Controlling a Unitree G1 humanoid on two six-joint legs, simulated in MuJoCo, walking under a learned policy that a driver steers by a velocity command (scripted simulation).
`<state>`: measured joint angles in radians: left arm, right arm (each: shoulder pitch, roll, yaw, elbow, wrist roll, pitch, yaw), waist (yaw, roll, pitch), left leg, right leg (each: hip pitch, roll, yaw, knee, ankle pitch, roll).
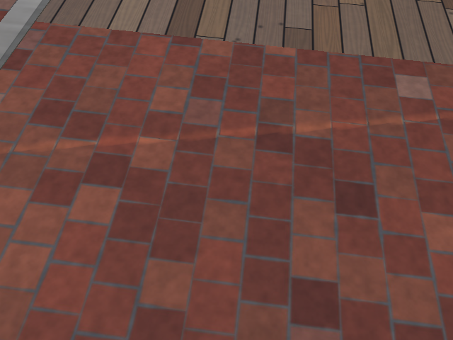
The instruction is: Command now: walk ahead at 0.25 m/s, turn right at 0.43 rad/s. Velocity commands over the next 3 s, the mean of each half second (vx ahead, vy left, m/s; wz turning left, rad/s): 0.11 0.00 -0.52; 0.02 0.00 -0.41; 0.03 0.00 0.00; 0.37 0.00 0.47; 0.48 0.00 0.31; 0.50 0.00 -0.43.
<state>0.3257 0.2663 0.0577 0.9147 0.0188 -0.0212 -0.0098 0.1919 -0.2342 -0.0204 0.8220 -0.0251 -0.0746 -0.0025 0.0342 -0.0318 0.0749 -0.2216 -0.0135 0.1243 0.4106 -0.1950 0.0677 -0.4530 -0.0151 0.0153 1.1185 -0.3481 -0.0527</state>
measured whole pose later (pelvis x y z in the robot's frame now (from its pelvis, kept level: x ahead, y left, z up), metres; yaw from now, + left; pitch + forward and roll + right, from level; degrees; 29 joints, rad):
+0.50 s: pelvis +0.12 -0.02 -0.01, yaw -17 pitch +1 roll +1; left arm 0.19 0.27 0.07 0.77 0.01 0.03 0.00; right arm 0.16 -0.25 -0.04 0.77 -0.03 0.04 -0.03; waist 0.01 0.02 0.09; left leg -0.50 0.03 -0.02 1.08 -0.43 -0.03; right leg -0.36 0.10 0.02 0.46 -0.11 -0.11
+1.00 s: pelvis +0.15 +0.03 +0.00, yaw -29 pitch +1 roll -1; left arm 0.20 0.29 0.08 0.80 0.02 0.06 -0.01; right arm 0.24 -0.23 -0.02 0.77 -0.02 0.00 -0.03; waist -0.01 -0.05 0.04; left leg -0.20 -0.01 0.00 0.42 -0.23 0.04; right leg -0.38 0.11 0.13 0.90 -0.42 0.03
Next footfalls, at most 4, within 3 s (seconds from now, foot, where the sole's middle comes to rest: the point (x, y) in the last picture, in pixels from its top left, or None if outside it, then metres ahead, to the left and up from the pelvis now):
0.30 right None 0.22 -0.10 -0.78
0.78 left None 0.22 0.09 -0.78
1.12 right None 0.10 -0.08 -0.78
1.72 left None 0.31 0.10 -0.78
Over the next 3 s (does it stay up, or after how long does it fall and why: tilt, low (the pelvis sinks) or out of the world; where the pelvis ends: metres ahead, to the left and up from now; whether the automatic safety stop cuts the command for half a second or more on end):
stays up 0.87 -0.01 0.00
